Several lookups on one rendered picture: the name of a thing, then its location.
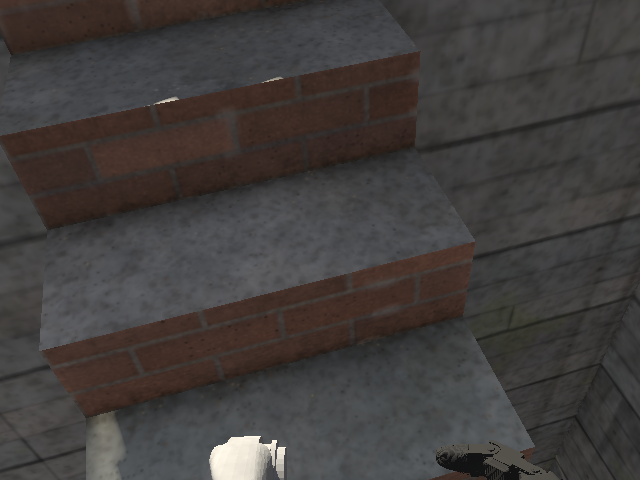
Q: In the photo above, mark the robot right hand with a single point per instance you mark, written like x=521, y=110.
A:
x=494, y=461

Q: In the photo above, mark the robot left thigh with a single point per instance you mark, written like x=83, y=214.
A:
x=248, y=458

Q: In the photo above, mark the left robot shin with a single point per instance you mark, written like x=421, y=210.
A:
x=215, y=448

